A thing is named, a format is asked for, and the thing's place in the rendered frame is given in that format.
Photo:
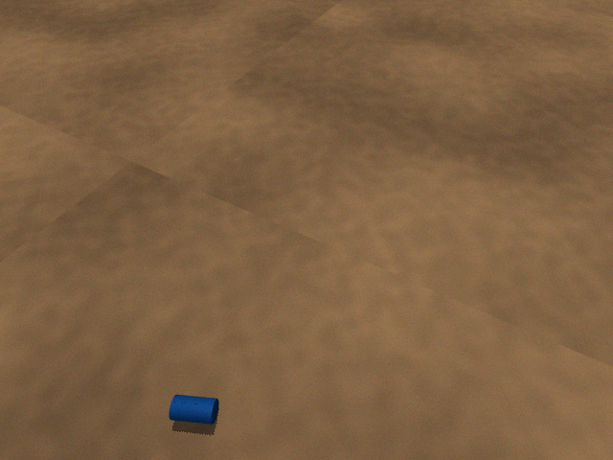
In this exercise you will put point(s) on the can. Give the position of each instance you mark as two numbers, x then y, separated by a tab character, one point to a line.
193	409

